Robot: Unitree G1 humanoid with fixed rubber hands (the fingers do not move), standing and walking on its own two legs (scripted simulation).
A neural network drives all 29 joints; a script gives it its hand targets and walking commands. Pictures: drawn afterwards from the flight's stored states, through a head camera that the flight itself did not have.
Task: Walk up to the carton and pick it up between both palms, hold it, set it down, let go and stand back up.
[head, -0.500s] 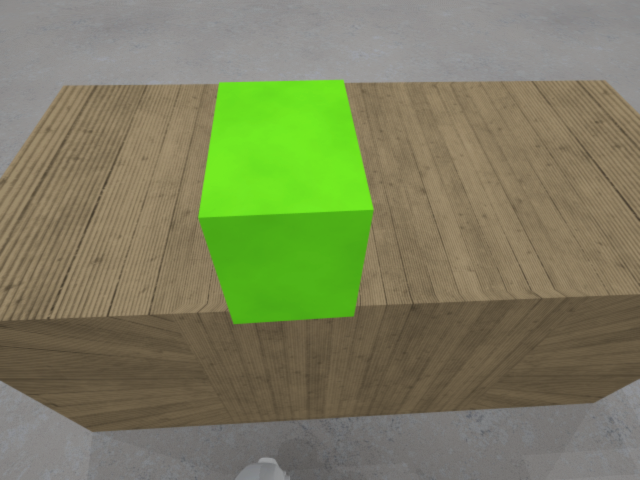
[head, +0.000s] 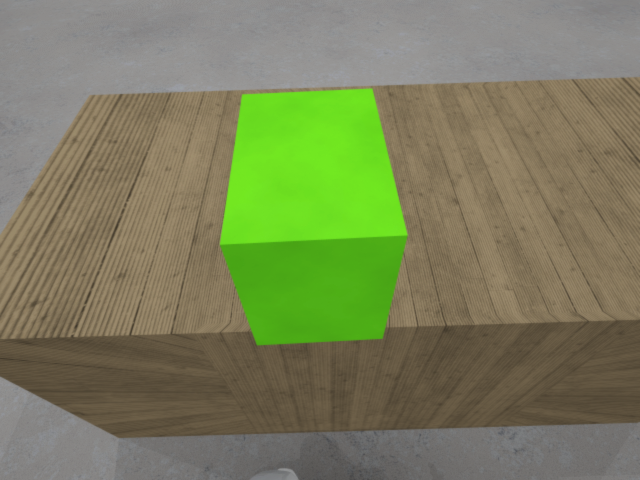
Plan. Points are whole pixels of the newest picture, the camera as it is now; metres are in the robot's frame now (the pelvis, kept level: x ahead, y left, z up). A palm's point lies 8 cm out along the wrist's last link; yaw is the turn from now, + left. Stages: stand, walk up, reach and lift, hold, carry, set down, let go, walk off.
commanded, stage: walk up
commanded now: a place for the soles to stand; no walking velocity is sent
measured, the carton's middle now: (313, 219) +0.47 +0.03 +0.04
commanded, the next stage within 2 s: none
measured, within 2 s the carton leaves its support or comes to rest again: neither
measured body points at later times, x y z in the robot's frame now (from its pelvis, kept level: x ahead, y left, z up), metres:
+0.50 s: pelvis -0.02 +0.01 +0.00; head +0.00 +0.00 +0.45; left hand +0.08 +0.34 -0.10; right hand +0.07 -0.30 -0.12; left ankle +0.06 +0.09 -0.72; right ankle +0.00 -0.12 -0.72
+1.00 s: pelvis +0.01 +0.00 +0.00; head +0.03 -0.01 +0.45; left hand +0.10 +0.33 -0.10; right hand +0.09 -0.32 -0.12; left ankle +0.06 +0.09 -0.72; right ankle +0.00 -0.12 -0.72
